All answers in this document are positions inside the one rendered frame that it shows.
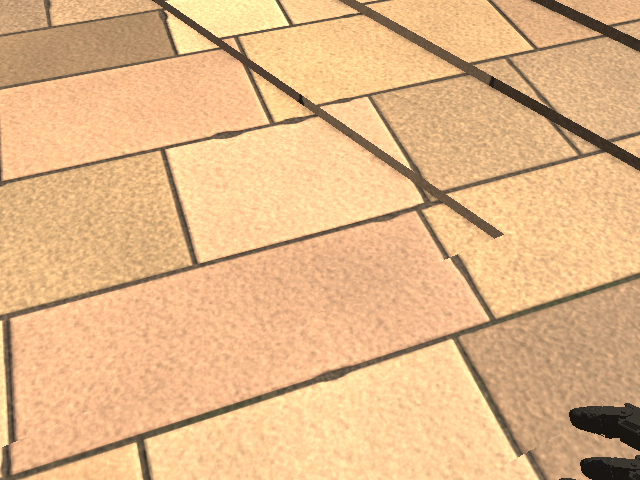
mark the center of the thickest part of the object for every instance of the right robot hand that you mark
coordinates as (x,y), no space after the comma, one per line
(613,422)

